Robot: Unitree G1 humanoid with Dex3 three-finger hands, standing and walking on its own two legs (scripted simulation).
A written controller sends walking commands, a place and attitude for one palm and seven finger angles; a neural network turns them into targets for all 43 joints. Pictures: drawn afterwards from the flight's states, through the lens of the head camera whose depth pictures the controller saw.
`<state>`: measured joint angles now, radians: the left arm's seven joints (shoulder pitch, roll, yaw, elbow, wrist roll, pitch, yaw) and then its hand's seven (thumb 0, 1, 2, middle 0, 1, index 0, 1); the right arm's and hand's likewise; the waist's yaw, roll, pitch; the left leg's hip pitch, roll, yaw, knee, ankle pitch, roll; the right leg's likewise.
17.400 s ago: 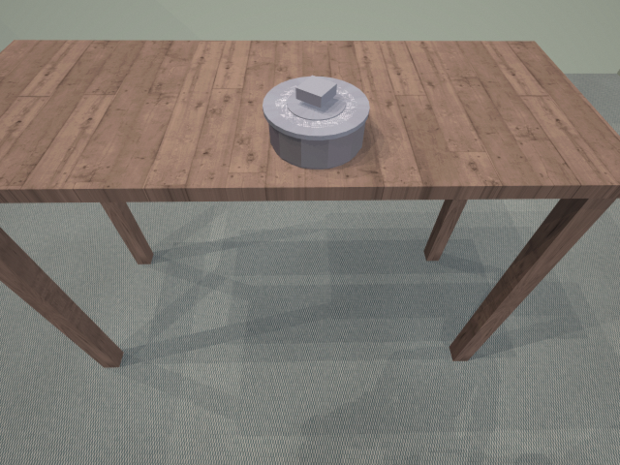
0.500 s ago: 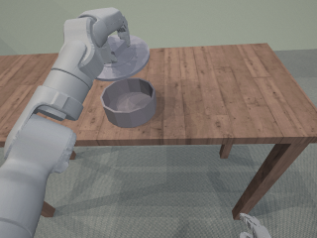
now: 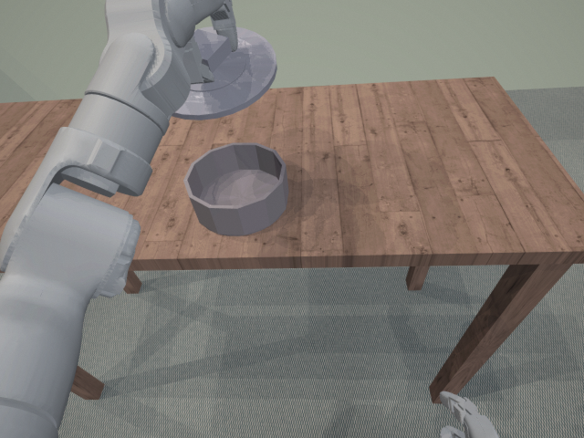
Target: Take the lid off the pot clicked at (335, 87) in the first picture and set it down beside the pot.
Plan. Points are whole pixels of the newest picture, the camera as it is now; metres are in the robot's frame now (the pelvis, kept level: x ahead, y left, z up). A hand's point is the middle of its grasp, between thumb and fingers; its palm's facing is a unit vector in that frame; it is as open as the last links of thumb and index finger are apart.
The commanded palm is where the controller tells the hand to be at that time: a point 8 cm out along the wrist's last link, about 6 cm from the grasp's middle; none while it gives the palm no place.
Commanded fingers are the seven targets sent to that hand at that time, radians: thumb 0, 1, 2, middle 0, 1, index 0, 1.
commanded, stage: lift the lid straight up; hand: left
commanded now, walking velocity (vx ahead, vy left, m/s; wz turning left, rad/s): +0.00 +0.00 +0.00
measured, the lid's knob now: (204, 51) +0.49 +0.10 +0.30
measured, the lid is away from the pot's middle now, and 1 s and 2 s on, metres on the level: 0.02 0.10 0.23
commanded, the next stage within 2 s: move the lid sideways beside the pot in 0.08 s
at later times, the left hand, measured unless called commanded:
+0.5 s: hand (158, 63) +0.45 +0.15 +0.31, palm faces -0.09 -0.06 -0.99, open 8.3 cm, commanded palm +0.43 +0.16 +0.37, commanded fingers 0.00 0.51 1.14 -0.85 -0.97 -0.85 -0.94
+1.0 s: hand (124, 65) +0.46 +0.19 +0.31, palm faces -0.11 -0.06 -0.99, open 8.3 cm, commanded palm +0.43 +0.20 +0.37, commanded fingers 0.00 0.51 1.14 -0.85 -0.97 -0.85 -0.94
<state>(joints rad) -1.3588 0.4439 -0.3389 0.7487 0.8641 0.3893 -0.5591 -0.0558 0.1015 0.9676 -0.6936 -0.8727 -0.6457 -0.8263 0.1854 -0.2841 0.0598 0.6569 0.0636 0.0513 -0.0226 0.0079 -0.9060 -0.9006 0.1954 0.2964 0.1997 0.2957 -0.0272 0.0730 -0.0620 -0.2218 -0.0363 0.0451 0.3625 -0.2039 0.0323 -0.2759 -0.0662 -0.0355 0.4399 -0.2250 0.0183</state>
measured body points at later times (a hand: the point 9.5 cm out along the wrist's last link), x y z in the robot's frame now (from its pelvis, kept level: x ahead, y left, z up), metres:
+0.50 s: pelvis +0.00 +0.00 +0.00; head +0.01 -0.03 +0.45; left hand +0.45 +0.15 +0.37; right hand +0.15 -0.24 -0.11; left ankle -0.01 +0.10 -0.74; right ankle +0.00 -0.13 -0.74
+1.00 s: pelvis +0.00 +0.00 +0.00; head +0.01 -0.03 +0.45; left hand +0.46 +0.19 +0.36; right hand +0.14 -0.25 -0.12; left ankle -0.01 +0.10 -0.74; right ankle +0.00 -0.13 -0.74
